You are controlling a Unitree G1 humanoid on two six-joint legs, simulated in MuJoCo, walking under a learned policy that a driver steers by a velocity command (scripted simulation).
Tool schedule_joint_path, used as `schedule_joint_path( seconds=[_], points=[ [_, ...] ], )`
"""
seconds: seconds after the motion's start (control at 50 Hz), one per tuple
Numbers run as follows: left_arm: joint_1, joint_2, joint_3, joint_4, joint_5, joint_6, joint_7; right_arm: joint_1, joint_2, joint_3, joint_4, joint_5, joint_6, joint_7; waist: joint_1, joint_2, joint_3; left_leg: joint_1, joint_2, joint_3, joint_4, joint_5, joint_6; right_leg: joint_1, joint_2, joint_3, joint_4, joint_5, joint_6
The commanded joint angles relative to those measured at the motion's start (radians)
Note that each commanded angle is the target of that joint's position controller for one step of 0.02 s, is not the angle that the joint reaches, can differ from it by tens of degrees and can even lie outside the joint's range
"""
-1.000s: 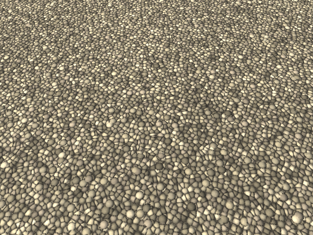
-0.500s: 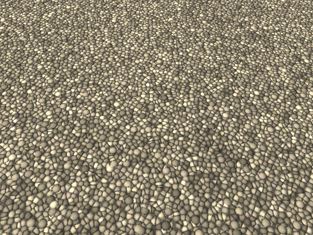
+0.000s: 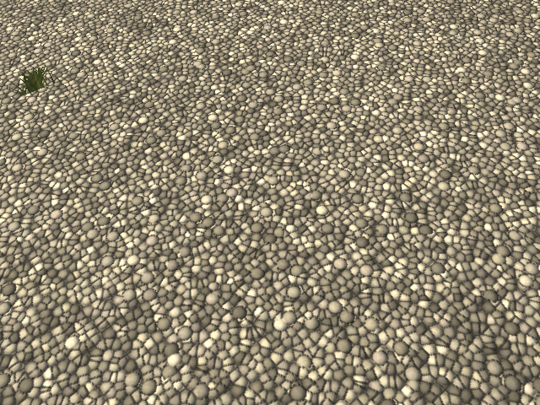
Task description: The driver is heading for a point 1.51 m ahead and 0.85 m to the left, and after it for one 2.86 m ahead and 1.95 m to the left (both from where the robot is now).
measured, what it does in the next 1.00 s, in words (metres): steps on the spot, turning left: left foot, then right foot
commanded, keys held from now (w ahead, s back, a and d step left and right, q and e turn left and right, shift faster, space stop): q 0.92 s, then no key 0.08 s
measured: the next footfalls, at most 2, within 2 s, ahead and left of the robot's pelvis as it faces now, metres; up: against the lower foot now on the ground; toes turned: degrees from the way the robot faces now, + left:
left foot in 0.22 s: +0.03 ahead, +0.15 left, +0.00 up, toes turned +9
right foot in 0.72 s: +0.10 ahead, -0.06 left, +0.00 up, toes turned +31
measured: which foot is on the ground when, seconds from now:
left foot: up 0.00-0.20, down 0.22-0.72, up 0.74-1.00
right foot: down 0.00-0.22, up 0.24-0.70, down 0.72-1.00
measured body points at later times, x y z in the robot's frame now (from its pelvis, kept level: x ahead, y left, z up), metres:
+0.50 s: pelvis +0.00 +0.05 +0.01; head +0.03 +0.09 +0.45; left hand +0.07 +0.37 -0.11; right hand +0.22 -0.19 -0.07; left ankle -0.01 +0.14 -0.74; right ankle +0.05 -0.10 -0.67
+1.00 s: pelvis +0.01 +0.02 +0.00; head +0.05 +0.03 +0.45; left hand -0.03 +0.33 -0.09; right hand +0.29 -0.15 -0.10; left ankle -0.08 +0.14 -0.68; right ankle +0.07 -0.08 -0.74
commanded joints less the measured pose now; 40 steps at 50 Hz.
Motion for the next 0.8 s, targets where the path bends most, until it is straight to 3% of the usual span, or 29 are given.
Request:
schedule_joint_path(
  seconds=[0.02, 0.14, 0.2, 0.22, 0.24, 0.26, 0.28, 0.3, 0.32, 0.34, 0.38, 0.48, 0.58, 0.64, 0.68, 0.7, 0.72, 0.74, 0.76, 0.78, 0.8],
  points=[
    [-0.007, 0.163, 0.048, -0.048, -0.001, 0.001, 0.011, 0.031, -0.04, -0.009, -0.077, -0.004, -0.006, 0.004, 0.006, -0.204, -0.153, -0.018, 0.048, 0.032, -0.09, 0.044, -0.01, 0.189, -0.251, 0.155, -0.13, 0.316, -0.222],
    [-0.017, 0.212, 0.067, -0.025, -0.02, 0.012, -0.002, 0.008, -0.056, -0.01, -0.106, -0.007, -0.006, 0.033, 0.017, -0.216, -0.161, 0.137, 0.07, 0.094, -0.346, 0.101, 0.044, 0.167, -0.294, 0.09, -0.125, 0.209, -0.208],
    [-0.022, 0.209, 0.069, -0.006, -0.045, 0.015, -0.003, 0.081, -0.059, -0.022, -0.083, -0.011, -0.005, 0.045, -0.03, -0.188, -0.155, 0.287, 0.031, 0.137, -0.596, 0.243, 0.113, 0.118, -0.274, 0.034, -0.026, 0.115, -0.13],
    [0.028, 0.177, 0.063, 0.019, -0.045, 0.017, -0.006, 0.112, -0.086, -0.033, -0.074, -0.016, -0.006, 0.039, -0.033, -0.11, -0.135, 0.377, 0.044, 0.071, -0.699, 0.335, 0.154, 0.03, -0.229, -0.027, 0.083, -0.002, -0.054],
    [0.055, 0.109, 0.044, 0.0, -0.001, 0.018, -0.013, 0.126, -0.202, -0.06, -0.093, -0.018, -0.009, 0.02, 0.005, 0.21, -0.12, 0.502, 0.3, -0.285, -0.767, 0.631, 0.261, -0.219, -0.096, -0.148, 0.39, -0.344, 0.066],
    [-0.057, 0.135, 0.05, -0.054, 0.003, 0.013, -0.002, 0.106, -0.242, -0.061, -0.125, -0.051, -0.027, 0.027, -0.049, 0.262, -0.109, 0.398, 0.423, -0.472, -0.809, 0.677, 0.438, -0.351, 0.014, -0.019, 0.588, -0.536, 0.09],
    [-0.088, 0.167, 0.062, -0.054, -0.012, 0.014, 0.005, 0.086, -0.2, -0.05, -0.123, -0.063, -0.047, 0.031, -0.056, 0.163, -0.108, 0.367, 0.377, -0.411, -0.828, 0.576, 0.427, -0.35, -0.009, 0.055, 0.685, -0.482, 0.077],
    [-0.065, 0.175, 0.069, -0.041, -0.021, 0.017, 0.009, 0.034, -0.17, -0.042, -0.12, -0.05, -0.06, 0.029, -0.021, 0.129, -0.089, 0.353, 0.317, -0.335, -0.821, 0.51, 0.366, -0.351, -0.022, 0.073, 0.696, -0.387, 0.066],
    [-0.034, 0.172, 0.074, -0.013, -0.017, 0.021, 0.017, -0.01, -0.139, -0.034, -0.126, -0.03, -0.061, 0.024, -0.001, 0.093, -0.093, 0.359, 0.272, -0.293, -0.809, 0.465, 0.318, -0.346, -0.03, 0.08, 0.688, -0.322, 0.07],
    [-0.019, 0.177, 0.077, -0.006, -0.01, 0.023, 0.02, -0.036, -0.121, -0.025, -0.131, -0.018, -0.059, 0.018, 0.008, 0.106, -0.097, 0.348, 0.253, -0.269, -0.802, 0.505, 0.305, -0.329, -0.025, 0.077, 0.696, -0.276, 0.081],
    [-0.006, 0.162, 0.075, -0.005, -0.017, 0.018, 0.013, -0.026, -0.102, -0.015, -0.133, -0.022, -0.054, 0.008, 0.015, 0.108, -0.129, 0.351, 0.226, -0.25, -0.791, 0.575, 0.31, -0.286, -0.003, 0.073, 0.717, -0.222, 0.095],
    [-0.058, 0.132, 0.06, -0.02, -0.025, 0.007, 0.002, 0.012, -0.125, -0.025, -0.127, -0.017, -0.045, -0.006, -0.016, 0.108, -0.134, 0.421, 0.211, -0.302, -0.765, 0.53, 0.315, -0.265, 0.015, 0.09, 0.472, -0.194, 0.113],
    [-0.059, 0.139, 0.058, -0.022, -0.034, -0.007, -0.016, -0.009, -0.143, -0.035, -0.139, -0.017, -0.033, 0.003, -0.025, 0.126, -0.128, 0.358, 0.202, -0.402, -0.748, 0.51, 0.328, -0.13, 0.045, 0.102, 0.299, -0.24, 0.102],
    [-0.036, 0.145, 0.061, -0.02, -0.038, -0.019, -0.028, -0.033, -0.142, -0.038, -0.145, -0.008, -0.026, 0.009, -0.017, 0.133, -0.14, 0.369, 0.187, -0.463, -0.721, 0.573, 0.319, -0.062, 0.057, 0.105, 0.184, -0.238, 0.086],
    [0.014, 0.144, 0.066, -0.005, -0.036, -0.026, -0.035, -0.068, -0.135, -0.036, -0.152, 0.007, -0.021, 0.007, 0.02, 0.123, -0.15, 0.349, 0.149, -0.468, -0.682, 0.564, 0.282, 0.045, 0.056, 0.09, -0.001, -0.118, 0.066],
    [0.044, 0.158, 0.073, 0.006, -0.031, -0.028, -0.033, -0.071, -0.12, -0.032, -0.155, 0.012, -0.02, 0.004, 0.032, 0.102, -0.156, 0.292, 0.113, -0.445, -0.651, 0.472, 0.242, 0.144, 0.018, 0.095, -0.096, 0.005, 0.046],
    [0.063, 0.216, 0.085, 0.001, -0.015, -0.023, -0.027, -0.025, -0.074, -0.021, -0.153, 0.001, -0.021, 0.004, 0.009, -0.042, -0.188, 0.177, 0.037, -0.349, -0.502, 0.211, 0.184, 0.272, -0.157, 0.238, -0.117, 0.09, -0.02],
    [0.035, 0.288, 0.095, -0.002, 0.007, -0.012, -0.026, 0.021, -0.067, -0.022, -0.167, 0.003, -0.028, 0.004, -0.039, -0.298, -0.129, -0.038, -0.137, -0.141, -0.325, -0.149, 0.118, 0.287, -0.342, 0.463, -0.138, 0.299, -0.181],
    [0.02, 0.241, 0.086, -0.018, 0.014, -0.016, -0.024, 0.025, -0.154, -0.049, -0.153, -0.016, -0.037, 0.003, -0.016, -0.257, -0.117, -0.069, -0.067, -0.117, -0.081, -0.189, 0.067, 0.217, -0.427, 0.517, -0.148, 0.303, -0.274],
    [-0.031, 0.186, 0.068, -0.034, 0.006, -0.018, -0.017, 0.032, -0.188, -0.066, -0.132, -0.008, -0.034, 0.006, -0.032, -0.19, -0.097, -0.065, -0.037, -0.113, 0.012, -0.116, 0.051, 0.185, -0.37, 0.417, -0.137, 0.258, -0.248],
    [-0.072, 0.158, 0.06, -0.041, -0.005, -0.015, -0.012, 0.044, -0.169, -0.066, -0.109, -0.006, -0.024, 0.003, -0.044, -0.16, -0.075, -0.069, -0.028, -0.099, 0.052, -0.053, 0.034, 0.173, -0.294, 0.318, -0.127, 0.194, -0.196]
  ],
)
